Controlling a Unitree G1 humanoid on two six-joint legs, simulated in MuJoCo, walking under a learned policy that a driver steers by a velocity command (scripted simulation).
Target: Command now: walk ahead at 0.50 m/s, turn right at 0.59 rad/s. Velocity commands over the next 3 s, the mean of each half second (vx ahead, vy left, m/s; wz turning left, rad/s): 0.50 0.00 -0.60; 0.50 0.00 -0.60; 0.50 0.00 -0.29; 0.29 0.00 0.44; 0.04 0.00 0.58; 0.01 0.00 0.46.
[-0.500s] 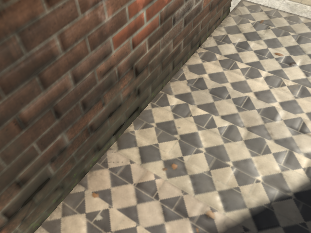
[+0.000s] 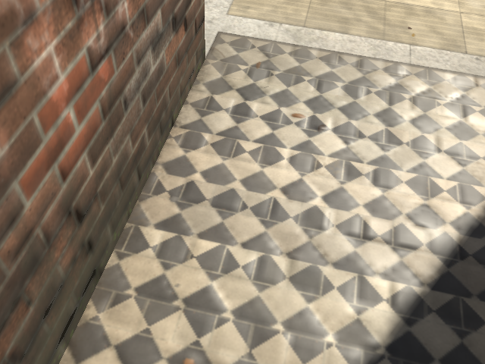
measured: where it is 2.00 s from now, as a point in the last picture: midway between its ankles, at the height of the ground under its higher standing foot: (395, 232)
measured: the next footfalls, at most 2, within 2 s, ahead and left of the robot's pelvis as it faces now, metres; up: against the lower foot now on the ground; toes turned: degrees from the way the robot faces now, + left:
right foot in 0.26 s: +0.30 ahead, -0.14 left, +0.00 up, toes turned -13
left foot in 0.80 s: +0.65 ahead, -0.08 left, +0.00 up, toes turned -31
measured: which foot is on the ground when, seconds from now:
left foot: down 0.00-0.28, up 0.30-0.78, down 0.80-1.00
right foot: up 0.00-0.24, down 0.26-0.82, up 0.84-1.00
